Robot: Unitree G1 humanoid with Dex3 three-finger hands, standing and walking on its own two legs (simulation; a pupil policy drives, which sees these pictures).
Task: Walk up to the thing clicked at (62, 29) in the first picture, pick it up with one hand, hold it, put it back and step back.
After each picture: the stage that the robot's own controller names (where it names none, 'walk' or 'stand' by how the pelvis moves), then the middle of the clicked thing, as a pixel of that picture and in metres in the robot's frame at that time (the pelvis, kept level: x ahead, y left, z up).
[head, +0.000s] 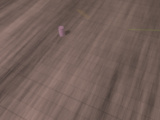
stand; (61, 31) +1.55 +0.31 -0.72
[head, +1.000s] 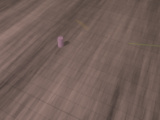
walk; (60, 41) +1.43 +0.24 -0.71
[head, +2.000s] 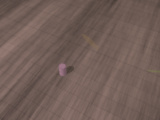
walk; (62, 69) +0.91 +0.20 -0.72
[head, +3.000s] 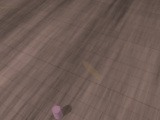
walk; (57, 112) +0.53 +0.27 -0.69
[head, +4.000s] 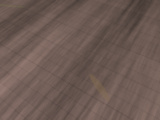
stand; out of the picture +0.34 +0.25 -0.70
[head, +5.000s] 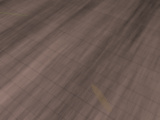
stand; out of the picture +0.32 +0.22 -0.72
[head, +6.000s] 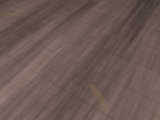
stand; out of the picture +0.31 +0.24 -0.73
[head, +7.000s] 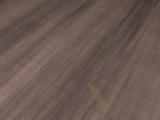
stand; out of the picture +0.31 +0.25 -0.73
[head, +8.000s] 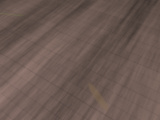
stand; out of the picture +0.30 +0.25 -0.73
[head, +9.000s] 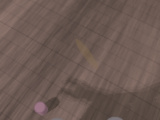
go down; (41, 108) +0.34 +0.25 -0.58
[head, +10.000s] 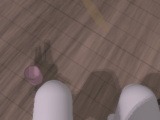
go down; (34, 75) +0.38 +0.27 -0.32
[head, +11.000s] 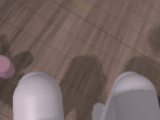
close in; (3, 67) +0.37 +0.29 -0.25
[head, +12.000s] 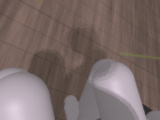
close; out of the picture +0.36 +0.30 -0.21
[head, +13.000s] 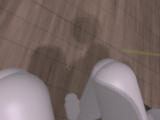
lift; out of the picture +0.35 +0.30 -0.22
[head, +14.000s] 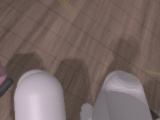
lift; out of the picture +0.31 +0.28 -0.16
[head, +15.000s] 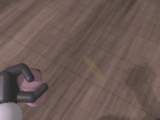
lift; (32, 88) +0.32 +0.19 +0.02
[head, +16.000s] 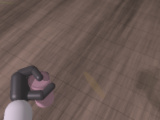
hold; (42, 89) +0.33 +0.17 +0.00
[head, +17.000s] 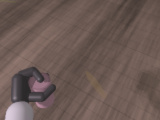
hold; (42, 90) +0.33 +0.17 +0.00
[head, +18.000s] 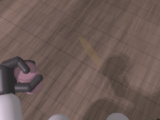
crouch; (29, 78) +0.36 +0.21 -0.05
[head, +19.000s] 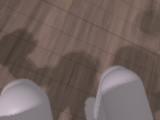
lower; out of the picture +0.41 +0.28 -0.16
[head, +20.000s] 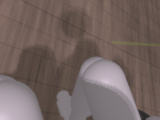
lower; out of the picture +0.40 +0.31 -0.22
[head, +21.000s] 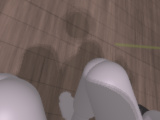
lower; out of the picture +0.39 +0.31 -0.22
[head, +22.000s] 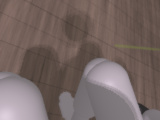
lower; out of the picture +0.38 +0.31 -0.22
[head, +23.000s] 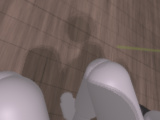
rest; out of the picture +0.38 +0.31 -0.22
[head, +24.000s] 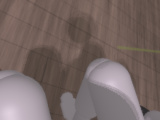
open; out of the picture +0.36 +0.29 -0.22
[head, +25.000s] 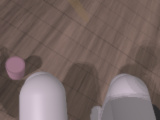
stand; (15, 69) +0.38 +0.26 -0.26
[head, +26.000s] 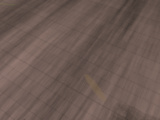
stand; out of the picture +0.32 +0.21 -0.64
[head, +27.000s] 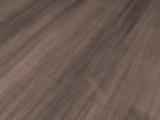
stand; out of the picture +0.35 +0.22 -0.66
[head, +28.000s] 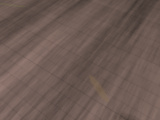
stand; out of the picture +0.34 +0.21 -0.68
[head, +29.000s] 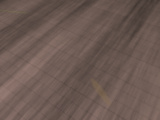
stand; out of the picture +0.34 +0.21 -0.72
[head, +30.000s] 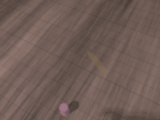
walk; (64, 109) +0.43 +0.20 -0.70
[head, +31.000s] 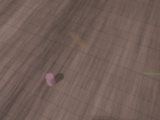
walk; (50, 79) +0.67 +0.28 -0.70
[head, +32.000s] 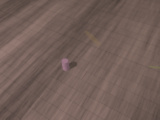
stand; (65, 64) +0.98 +0.26 -0.70
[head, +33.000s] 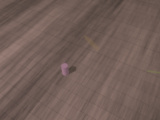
stand; (65, 69) +0.97 +0.24 -0.72
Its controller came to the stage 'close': yes
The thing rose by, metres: 0.72
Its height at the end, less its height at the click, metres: +0.00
